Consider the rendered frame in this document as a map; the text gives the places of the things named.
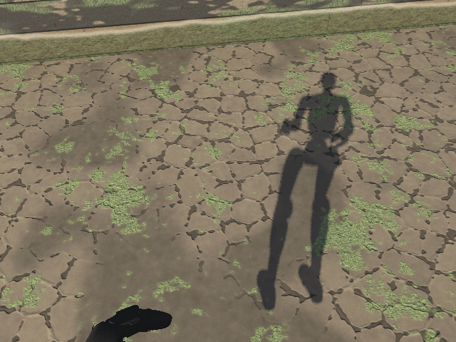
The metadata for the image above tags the left robot hand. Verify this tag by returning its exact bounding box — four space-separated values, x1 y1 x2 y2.
86 305 172 342

